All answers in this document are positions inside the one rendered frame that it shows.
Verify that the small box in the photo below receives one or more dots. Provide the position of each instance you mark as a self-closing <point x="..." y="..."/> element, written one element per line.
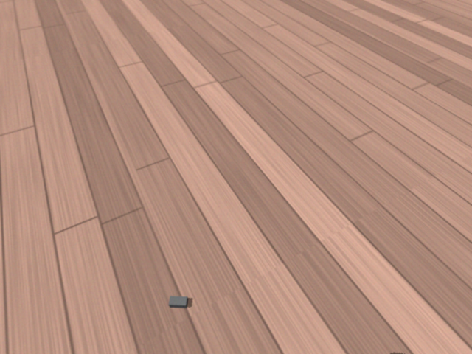
<point x="178" y="301"/>

